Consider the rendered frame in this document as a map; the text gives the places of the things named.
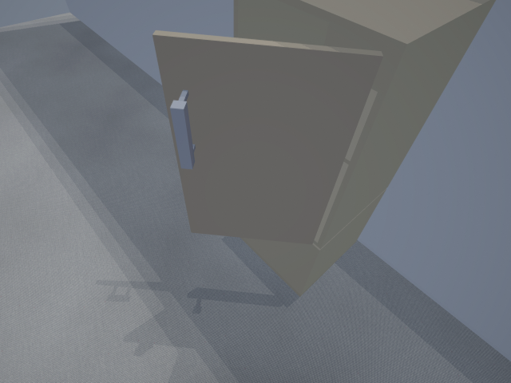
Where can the handle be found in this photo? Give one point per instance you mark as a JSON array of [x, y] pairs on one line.
[[182, 130]]

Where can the cupboard door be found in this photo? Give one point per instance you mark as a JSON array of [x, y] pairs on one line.
[[272, 123]]

